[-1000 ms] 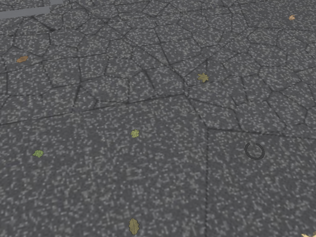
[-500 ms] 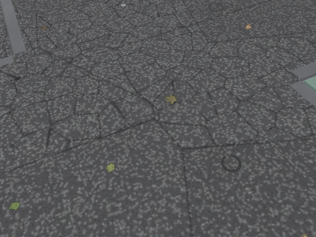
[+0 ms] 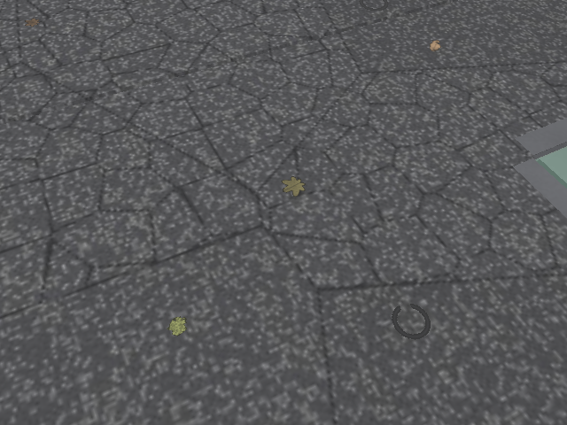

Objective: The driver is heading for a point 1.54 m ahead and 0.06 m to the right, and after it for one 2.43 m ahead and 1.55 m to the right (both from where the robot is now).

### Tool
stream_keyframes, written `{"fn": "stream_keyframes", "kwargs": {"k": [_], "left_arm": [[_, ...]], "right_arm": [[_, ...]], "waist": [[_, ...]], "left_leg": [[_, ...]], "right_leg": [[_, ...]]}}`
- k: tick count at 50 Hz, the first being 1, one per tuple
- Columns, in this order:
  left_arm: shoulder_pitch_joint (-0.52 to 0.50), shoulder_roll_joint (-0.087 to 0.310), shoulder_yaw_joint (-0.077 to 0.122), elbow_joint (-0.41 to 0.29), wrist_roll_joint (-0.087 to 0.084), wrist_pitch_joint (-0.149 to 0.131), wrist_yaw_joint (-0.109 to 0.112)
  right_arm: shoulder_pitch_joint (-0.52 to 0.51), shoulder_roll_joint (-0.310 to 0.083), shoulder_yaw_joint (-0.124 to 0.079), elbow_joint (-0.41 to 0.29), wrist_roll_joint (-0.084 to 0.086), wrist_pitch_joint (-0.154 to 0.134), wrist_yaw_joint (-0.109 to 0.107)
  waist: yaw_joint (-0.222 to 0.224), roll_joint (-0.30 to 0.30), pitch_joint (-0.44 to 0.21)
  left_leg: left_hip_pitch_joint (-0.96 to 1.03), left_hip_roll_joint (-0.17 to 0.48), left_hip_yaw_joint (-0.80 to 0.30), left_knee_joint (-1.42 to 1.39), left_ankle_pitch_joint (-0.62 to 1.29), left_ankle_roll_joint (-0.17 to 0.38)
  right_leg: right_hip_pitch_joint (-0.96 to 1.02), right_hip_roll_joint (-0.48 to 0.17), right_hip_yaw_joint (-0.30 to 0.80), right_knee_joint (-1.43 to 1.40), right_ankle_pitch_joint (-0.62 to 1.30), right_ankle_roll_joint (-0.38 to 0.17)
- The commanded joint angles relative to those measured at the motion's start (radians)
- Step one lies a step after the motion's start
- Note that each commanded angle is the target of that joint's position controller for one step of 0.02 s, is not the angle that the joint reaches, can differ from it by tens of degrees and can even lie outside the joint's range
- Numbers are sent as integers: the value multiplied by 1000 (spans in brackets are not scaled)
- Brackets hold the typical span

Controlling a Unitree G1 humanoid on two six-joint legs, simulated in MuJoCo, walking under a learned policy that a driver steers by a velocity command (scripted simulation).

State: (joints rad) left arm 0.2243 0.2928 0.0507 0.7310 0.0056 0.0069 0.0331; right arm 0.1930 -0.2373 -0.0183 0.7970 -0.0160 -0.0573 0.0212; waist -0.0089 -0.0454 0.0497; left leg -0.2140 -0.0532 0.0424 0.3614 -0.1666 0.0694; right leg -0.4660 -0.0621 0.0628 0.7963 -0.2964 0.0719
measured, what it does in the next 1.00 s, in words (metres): walks ahead: right foot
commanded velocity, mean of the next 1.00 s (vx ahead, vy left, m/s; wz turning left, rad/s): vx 0.21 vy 0.00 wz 0.00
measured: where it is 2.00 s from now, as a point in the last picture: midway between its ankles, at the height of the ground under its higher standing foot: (291, 279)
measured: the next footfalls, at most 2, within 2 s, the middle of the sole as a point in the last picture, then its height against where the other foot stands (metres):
right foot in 0.12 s outside the picture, level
left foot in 1.18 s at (251, 396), level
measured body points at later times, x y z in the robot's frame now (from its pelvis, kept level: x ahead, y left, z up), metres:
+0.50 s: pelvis +0.06 -0.02 -0.01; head +0.06 -0.02 +0.44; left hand +0.18 +0.25 -0.13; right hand +0.15 -0.29 -0.14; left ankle +0.01 +0.08 -0.74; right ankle +0.07 -0.15 -0.74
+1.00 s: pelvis +0.23 -0.07 +0.00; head +0.25 -0.08 +0.45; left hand +0.21 +0.19 -0.13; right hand +0.41 -0.33 -0.11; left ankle +0.38 +0.09 -0.69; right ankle +0.13 -0.16 -0.74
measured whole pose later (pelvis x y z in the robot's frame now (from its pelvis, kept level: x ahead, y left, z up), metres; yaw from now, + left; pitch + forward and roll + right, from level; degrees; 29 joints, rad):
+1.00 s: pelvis +0.23 -0.07 +0.00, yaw +0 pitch +0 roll -1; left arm 0.40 0.22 0.03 0.94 0.00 -0.08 0.00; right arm 0.07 -0.29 -0.04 0.86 0.02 -0.07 0.03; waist 0.06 0.05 0.03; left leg -0.62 0.10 -0.01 0.74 -0.06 0.00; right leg 0.06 0.05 -0.04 0.17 -0.24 -0.05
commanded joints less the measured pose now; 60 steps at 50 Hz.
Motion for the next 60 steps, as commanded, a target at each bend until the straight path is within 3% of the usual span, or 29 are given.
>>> {"fn": "stream_keyframes", "kwargs": {"k": [1,5,6,7,8,10,20,23,24,26,27,29,31,33,34,35,36,37,38,40,41,44,48,51,54,57,58,59,60], "left_arm": [[52,66,16,-39,-2,5,6],[21,63,19,-40,5,11,8],[5,85,22,-48,15,7,11],[0,133,31,-59,14,5,18],[-27,167,41,-47,0,7,19],[-35,77,26,-42,2,6,5],[-48,83,27,26,1,-5,5],[-36,76,30,58,-8,1,6],[-55,64,28,54,-9,-4,5],[-121,52,23,22,-25,-34,-2],[-158,47,20,9,-32,-53,-8],[-175,53,22,2,-35,-84,-26],[-152,52,21,19,-38,-101,-44],[-3,52,33,95,-32,-101,-51],[109,85,53,138,-30,-95,-47],[245,155,79,163,-29,-92,-37],[324,242,90,168,-22,-98,-43],[255,151,59,153,-15,-109,-46],[177,110,45,133,-14,-117,-47],[107,78,28,118,-11,-118,-53],[102,57,18,119,-5,-114,-53],[138,82,19,139,-10,-107,-45],[158,113,22,158,-7,-98,-27],[204,122,25,184,-14,-98,-21],[205,124,31,204,-25,-91,-18],[177,149,42,202,-19,-75,-15],[163,149,41,200,-13,-64,-14],[168,129,32,194,-6,-57,-12],[272,32,1,171,3,-67,-22]], "right_arm": [[-51,-175,-40,-46,4,2,-9],[-76,-143,-23,-21,20,21,-4],[-43,-122,-14,-7,17,18,-3],[-4,-111,-9,-1,-3,11,0],[64,-115,-12,10,-6,8,3],[-15,-130,-10,14,2,17,-2],[-26,-137,-11,70,11,52,-16],[-3,-160,-21,98,22,62,-22],[8,-177,-27,101,26,62,-24],[46,-229,-43,110,37,48,-32],[63,-237,-48,115,36,33,-36],[84,-233,-53,121,31,6,-36],[60,-234,-58,114,45,3,-32],[-1,-245,-61,100,53,14,-28],[-3,-221,-54,97,44,13,-27],[-34,-154,-33,79,32,7,-25],[-23,-99,-15,35,28,-11,-29],[-22,-161,-32,41,50,-25,-27],[-16,-179,-37,45,71,-37,-18],[-32,-176,-43,54,56,-45,-11],[-32,-171,-47,56,48,-40,-4],[-51,-121,-38,50,36,-23,10],[-202,-86,-22,-9,30,-20,10],[-290,-88,-17,-40,36,-25,15],[-319,-108,-22,-64,40,-33,26],[-226,-156,-45,-47,40,-37,30],[-100,-184,-64,-11,40,-35,25],[70,-223,-87,40,40,-29,15],[214,-315,-109,66,14,-26,6]], "waist": [[18,145,-143],[38,116,-88],[31,83,-79],[-1,17,-96],[-55,-76,-105],[5,-30,-90],[1,28,-94],[-6,81,-67],[-16,128,-9],[-40,213,116],[-53,216,159],[-58,198,150],[-39,165,97],[42,150,19],[89,125,-39],[151,-32,-86],[149,-285,-153],[114,-149,-104],[78,-95,-25],[51,-25,29],[39,-33,25],[33,-31,21],[62,-25,61],[84,-27,84],[61,-27,89],[-6,-54,0],[-73,-60,-79],[-145,-45,-184],[-123,148,-346]], "left_leg": [[30,260,-135,-64,545,155],[-14,230,-164,-37,220,112],[-38,198,-162,-22,130,64],[-70,148,-136,10,28,22],[-85,91,-96,-6,-23,-9],[-45,75,-63,21,-7,-30],[33,95,-69,54,180,-30],[8,93,-93,16,-237,15],[-8,138,-167,-34,-416,52],[15,321,-410,-172,-622,154],[24,376,-487,-199,-587,189],[141,409,-489,-185,-392,206],[170,362,-374,-152,-228,165],[4,265,-218,-75,-81,104],[-81,214,-156,31,36,70],[-199,115,-33,333,56,-3],[-409,-11,-25,656,-316,-58],[-505,40,-139,808,-395,-41],[-549,91,-150,840,-310,-12],[-550,158,-122,775,-153,3],[-508,176,-111,739,-103,-1],[-490,174,-61,638,-30,-43],[-456,148,-29,366,132,-85],[-398,118,-13,235,222,-77],[-401,118,-43,170,212,-37],[-259,70,-12,165,119,9],[-101,35,17,161,103,34],[147,51,-2,176,103,65],[549,305,-379,174,-24,198]], "right_leg": [[165,-4,-8,-105,71,3],[283,8,-19,-348,184,-33],[341,-20,22,-406,321,-49],[406,-78,73,-379,494,-71],[413,-77,75,-322,473,-109],[361,-28,47,-328,371,-91],[363,-6,27,-319,452,-82],[299,65,-46,-260,42,-89],[207,89,-71,-217,-99,-88],[-1,78,-103,-100,-139,-95],[-67,45,-70,-50,-152,-107],[-169,-4,-34,-19,-213,-124],[-76,-8,-61,-151,-142,-129],[284,75,-154,-307,102,-115],[468,100,-147,-300,139,-117],[600,-52,85,-410,34,-180],[734,-284,554,-573,-45,-330],[692,-320,595,-593,-103,-357],[637,-291,477,-592,-78,-330],[570,-223,305,-628,62,-284],[541,-189,229,-641,154,-264],[511,-154,113,-663,347,-266],[434,-124,25,-707,344,-261],[423,-138,0,-727,318,-258],[513,-184,-6,-692,371,-242],[593,-199,-21,-543,700,-215],[578,-169,-48,-386,852,-197],[461,-122,-75,-168,821,-166],[90,-7,-100,222,436,-109]]}}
